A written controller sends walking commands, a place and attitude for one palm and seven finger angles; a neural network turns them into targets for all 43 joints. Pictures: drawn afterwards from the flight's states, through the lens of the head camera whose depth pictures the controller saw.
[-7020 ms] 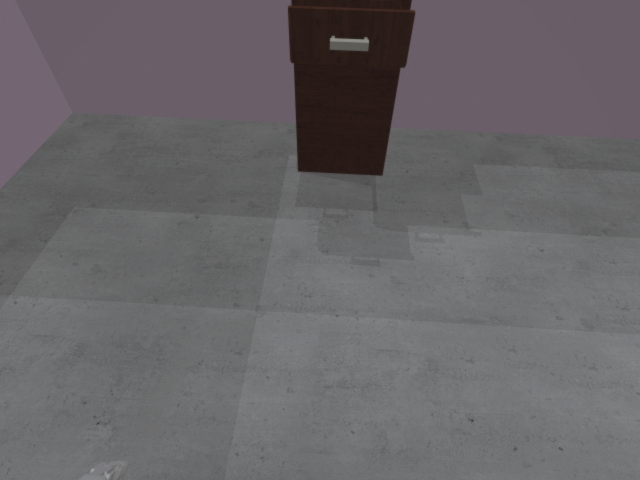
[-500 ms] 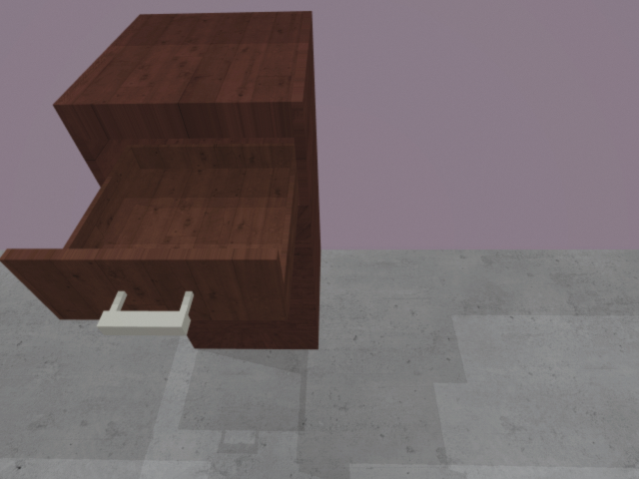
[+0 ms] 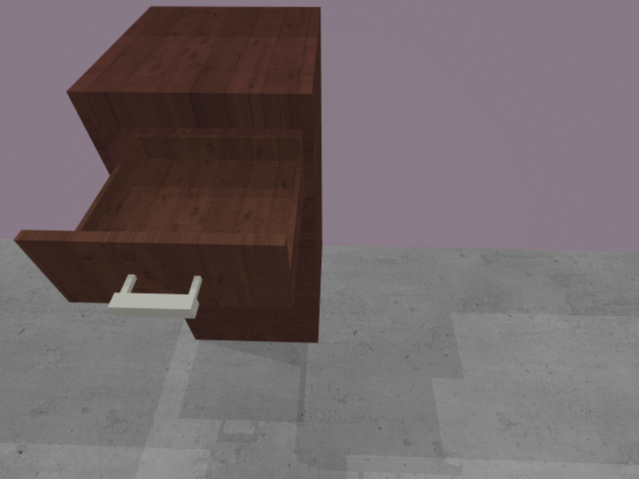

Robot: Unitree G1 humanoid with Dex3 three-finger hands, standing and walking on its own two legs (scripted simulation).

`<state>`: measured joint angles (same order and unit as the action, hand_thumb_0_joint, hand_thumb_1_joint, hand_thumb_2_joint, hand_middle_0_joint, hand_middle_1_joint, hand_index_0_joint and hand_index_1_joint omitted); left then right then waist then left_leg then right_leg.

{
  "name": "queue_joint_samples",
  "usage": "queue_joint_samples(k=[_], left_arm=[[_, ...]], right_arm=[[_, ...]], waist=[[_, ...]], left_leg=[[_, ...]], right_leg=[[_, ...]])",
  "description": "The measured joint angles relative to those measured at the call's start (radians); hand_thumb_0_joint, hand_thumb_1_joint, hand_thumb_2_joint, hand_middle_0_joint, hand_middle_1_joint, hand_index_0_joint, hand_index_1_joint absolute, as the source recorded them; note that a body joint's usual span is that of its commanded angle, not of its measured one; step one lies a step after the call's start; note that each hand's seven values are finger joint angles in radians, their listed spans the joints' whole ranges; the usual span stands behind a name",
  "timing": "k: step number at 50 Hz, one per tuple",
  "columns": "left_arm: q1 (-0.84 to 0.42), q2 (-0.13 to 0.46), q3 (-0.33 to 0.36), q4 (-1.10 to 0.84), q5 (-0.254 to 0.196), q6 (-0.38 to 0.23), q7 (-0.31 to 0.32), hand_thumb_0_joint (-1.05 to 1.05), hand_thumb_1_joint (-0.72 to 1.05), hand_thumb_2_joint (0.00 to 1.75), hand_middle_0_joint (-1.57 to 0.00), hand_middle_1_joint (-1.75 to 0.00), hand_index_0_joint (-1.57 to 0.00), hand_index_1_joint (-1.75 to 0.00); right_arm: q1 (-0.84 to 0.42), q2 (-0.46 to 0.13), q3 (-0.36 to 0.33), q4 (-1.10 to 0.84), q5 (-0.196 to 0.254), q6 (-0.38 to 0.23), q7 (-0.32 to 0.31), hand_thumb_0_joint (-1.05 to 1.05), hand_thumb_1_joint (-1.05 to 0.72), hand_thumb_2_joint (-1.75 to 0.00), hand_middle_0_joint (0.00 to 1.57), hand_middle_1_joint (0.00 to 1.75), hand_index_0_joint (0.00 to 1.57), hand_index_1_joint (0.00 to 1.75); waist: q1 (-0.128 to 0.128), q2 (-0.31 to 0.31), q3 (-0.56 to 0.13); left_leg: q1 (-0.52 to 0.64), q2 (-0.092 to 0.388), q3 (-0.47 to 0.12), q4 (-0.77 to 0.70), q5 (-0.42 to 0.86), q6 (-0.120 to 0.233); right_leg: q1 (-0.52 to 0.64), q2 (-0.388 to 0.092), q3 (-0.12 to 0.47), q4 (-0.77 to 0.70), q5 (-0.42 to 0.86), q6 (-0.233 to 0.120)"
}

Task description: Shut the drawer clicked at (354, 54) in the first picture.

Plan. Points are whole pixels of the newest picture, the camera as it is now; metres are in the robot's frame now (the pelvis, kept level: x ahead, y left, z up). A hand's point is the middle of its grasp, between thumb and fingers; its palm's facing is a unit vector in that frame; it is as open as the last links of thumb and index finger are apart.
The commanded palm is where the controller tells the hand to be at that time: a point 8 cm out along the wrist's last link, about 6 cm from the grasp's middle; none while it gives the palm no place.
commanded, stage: look again from close up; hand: left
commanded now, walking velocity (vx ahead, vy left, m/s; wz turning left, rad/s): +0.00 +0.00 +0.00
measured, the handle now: (159, 293) +0.37 +0.26 +0.00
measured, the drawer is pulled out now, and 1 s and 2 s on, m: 0.28 0.28 0.28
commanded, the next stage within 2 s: shuffle to correct the standing spot in 0.42 s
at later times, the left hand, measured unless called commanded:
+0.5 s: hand out of the picture +0.02 +0.19 -0.17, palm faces +0.04 -0.98 -0.20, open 7.4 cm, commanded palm none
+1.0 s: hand out of the picture +0.05 +0.20 -0.17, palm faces +0.05 -0.98 -0.20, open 7.4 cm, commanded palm none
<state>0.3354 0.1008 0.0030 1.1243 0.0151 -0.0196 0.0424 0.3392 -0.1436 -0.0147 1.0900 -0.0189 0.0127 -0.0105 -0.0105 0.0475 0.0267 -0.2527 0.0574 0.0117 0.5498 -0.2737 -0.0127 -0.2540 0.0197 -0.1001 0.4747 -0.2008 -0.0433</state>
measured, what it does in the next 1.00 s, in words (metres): shifts its weight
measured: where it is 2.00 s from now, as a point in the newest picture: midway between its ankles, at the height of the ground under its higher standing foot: outside the picture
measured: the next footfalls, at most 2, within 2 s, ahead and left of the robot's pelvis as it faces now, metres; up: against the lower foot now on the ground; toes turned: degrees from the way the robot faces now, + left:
none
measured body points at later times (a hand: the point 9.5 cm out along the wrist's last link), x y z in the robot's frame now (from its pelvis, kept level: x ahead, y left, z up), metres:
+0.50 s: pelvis +0.02 +0.03 +0.00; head +0.02 +0.01 +0.45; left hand +0.02 +0.25 -0.15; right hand +0.01 -0.18 -0.16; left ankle +0.01 +0.13 -0.74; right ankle +0.04 -0.10 -0.74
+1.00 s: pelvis +0.05 +0.04 +0.00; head +0.07 +0.03 +0.45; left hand +0.05 +0.26 -0.16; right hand +0.04 -0.17 -0.16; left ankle +0.01 +0.13 -0.74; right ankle +0.04 -0.10 -0.73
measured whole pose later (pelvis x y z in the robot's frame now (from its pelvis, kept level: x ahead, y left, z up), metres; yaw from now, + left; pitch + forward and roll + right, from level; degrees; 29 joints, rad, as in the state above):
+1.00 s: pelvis +0.05 +0.04 +0.00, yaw +0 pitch -2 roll +0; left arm 0.28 0.13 0.01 1.11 0.01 -0.01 0.04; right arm 0.30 -0.13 0.02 1.13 -0.01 -0.02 -0.03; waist 0.01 0.00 0.06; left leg -0.13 -0.03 0.05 0.49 -0.33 0.03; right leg -0.19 -0.06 -0.05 0.53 -0.31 0.02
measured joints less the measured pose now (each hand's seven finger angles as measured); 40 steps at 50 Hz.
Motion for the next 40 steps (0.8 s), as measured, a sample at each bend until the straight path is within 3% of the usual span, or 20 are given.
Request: queue_joint_samples(k=[5, 15, 29, 40], left_arm=[[0.002, 0.012, 0.002, -0.011, -0.003, 0.01, -0.005, 0.0, 0.9, 0.89, -0.2, -0.3, -0.2, -0.3], [-0.038, 0.04, -0.002, -0.042, -0.008, -0.001, -0.008, 0.0, 0.91, 0.89, -0.2, -0.3, -0.2, -0.3], [-0.031, 0.027, -0.01, -0.014, -0.008, -0.002, -0.01, 0.0, 0.91, 0.89, -0.2, -0.3, -0.2, -0.3], [0.005, 0.027, 0.01, -0.021, -0.001, 0.01, -0.014, 0.0, 0.9, 0.89, -0.2, -0.3, -0.2, -0.3]], right_arm=[[0.02, 0.003, 0.01, -0.03, -0.003, -0.016, -0.002, 0.0, -0.91, -0.9, 0.2, 0.3, 0.2, 0.3], [0.005, 0.014, 0.036, -0.006, -0.002, -0.028, -0.005, 0.01, -0.92, -0.9, 0.2, 0.3, 0.2, 0.3], [-0.035, -0.003, 0.037, 0.029, 0.003, -0.034, -0.008, 0.0, -0.91, -0.9, 0.2, 0.3, 0.2, 0.3], [-0.014, -0.007, 0.031, 0.023, -0.005, -0.021, -0.003, 0.0, -0.91, -0.9, 0.2, 0.3, 0.2, 0.3]], waist=[[-0.003, -0.013, -0.024], [0.013, -0.02, -0.026], [0.015, -0.036, 0.008], [0.024, -0.055, 0.007]], left_leg=[[0.011, -0.034, 0.015, 0.008, -0.015, 0.01], [0.064, -0.072, 0.03, -0.076, 0.02, 0.033], [0.096, -0.071, 0.038, -0.106, 0.019, 0.032], [0.079, -0.074, 0.035, -0.022, -0.057, 0.039]], right_leg=[[-0.014, -0.036, 0.016, 0.059, -0.038, 0.022], [0.015, -0.071, 0.032, 0.024, -0.026, 0.046], [0.039, -0.068, 0.04, 0.006, -0.03, 0.049], [0.029, -0.075, 0.039, 0.077, -0.101, 0.053]])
